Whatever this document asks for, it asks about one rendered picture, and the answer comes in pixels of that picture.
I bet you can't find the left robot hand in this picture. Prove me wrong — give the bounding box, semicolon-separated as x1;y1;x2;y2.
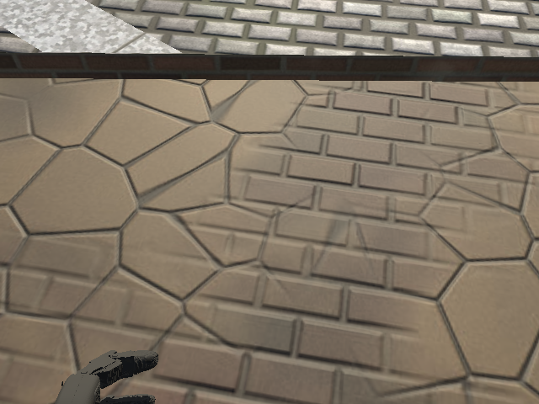
55;350;158;404

